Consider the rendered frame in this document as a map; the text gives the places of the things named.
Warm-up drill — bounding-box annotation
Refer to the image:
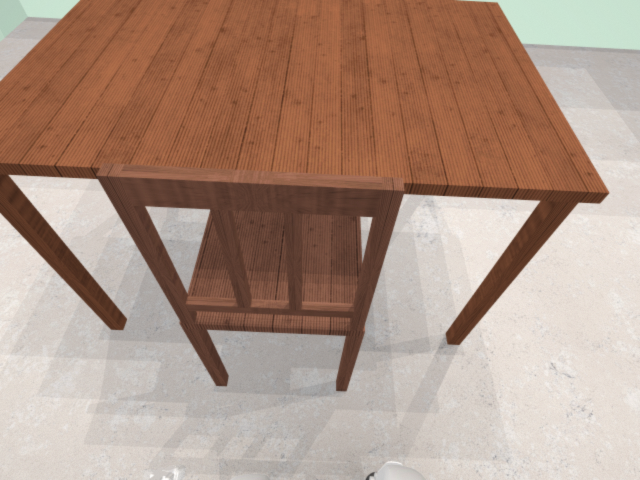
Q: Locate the chair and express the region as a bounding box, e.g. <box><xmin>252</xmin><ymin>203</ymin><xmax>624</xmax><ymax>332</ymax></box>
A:
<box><xmin>96</xmin><ymin>163</ymin><xmax>405</xmax><ymax>391</ymax></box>

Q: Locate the table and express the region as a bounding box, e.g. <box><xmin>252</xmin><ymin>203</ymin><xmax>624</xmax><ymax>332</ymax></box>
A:
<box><xmin>0</xmin><ymin>0</ymin><xmax>609</xmax><ymax>345</ymax></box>

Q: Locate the right robot shin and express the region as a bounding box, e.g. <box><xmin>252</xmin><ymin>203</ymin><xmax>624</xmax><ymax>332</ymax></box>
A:
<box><xmin>378</xmin><ymin>461</ymin><xmax>403</xmax><ymax>472</ymax></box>

